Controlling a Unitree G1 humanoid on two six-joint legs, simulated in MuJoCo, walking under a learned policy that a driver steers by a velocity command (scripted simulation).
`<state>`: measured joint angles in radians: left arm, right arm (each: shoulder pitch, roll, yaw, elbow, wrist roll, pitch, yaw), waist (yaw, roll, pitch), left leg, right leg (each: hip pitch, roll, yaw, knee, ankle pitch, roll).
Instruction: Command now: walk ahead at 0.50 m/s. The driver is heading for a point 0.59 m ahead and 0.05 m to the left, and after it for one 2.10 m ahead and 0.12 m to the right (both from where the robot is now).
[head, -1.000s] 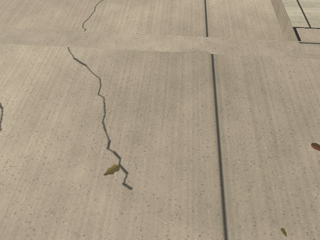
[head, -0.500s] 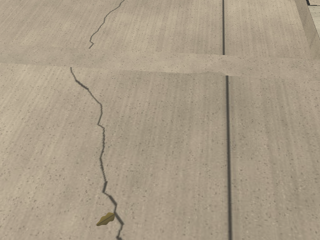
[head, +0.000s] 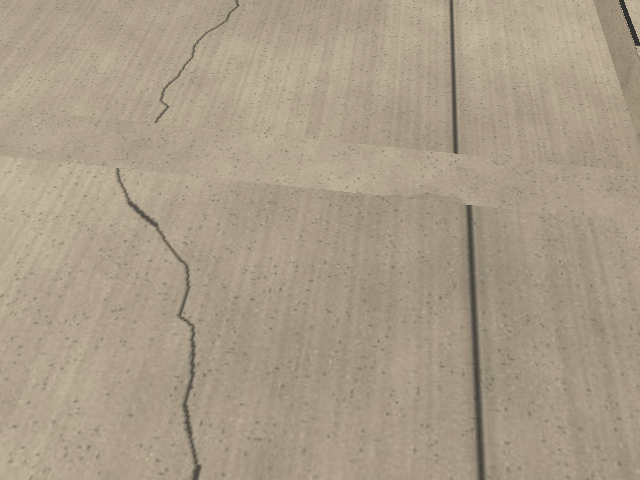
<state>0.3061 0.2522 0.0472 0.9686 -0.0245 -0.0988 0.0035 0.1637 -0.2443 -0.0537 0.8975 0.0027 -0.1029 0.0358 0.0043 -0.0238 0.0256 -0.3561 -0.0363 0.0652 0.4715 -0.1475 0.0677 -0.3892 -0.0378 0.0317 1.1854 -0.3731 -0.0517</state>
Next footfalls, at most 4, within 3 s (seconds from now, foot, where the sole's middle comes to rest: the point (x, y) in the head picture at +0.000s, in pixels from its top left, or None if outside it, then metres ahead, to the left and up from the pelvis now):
0.44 right None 0.42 -0.15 -0.77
0.96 left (289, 399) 0.64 0.08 -0.77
1.50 right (399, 416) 0.61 -0.15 -0.77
2.00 left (296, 387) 0.67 0.07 -0.77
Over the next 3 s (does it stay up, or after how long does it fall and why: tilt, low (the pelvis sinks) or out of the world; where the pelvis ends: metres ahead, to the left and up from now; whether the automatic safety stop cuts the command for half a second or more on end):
stays up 0.60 -0.07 0.00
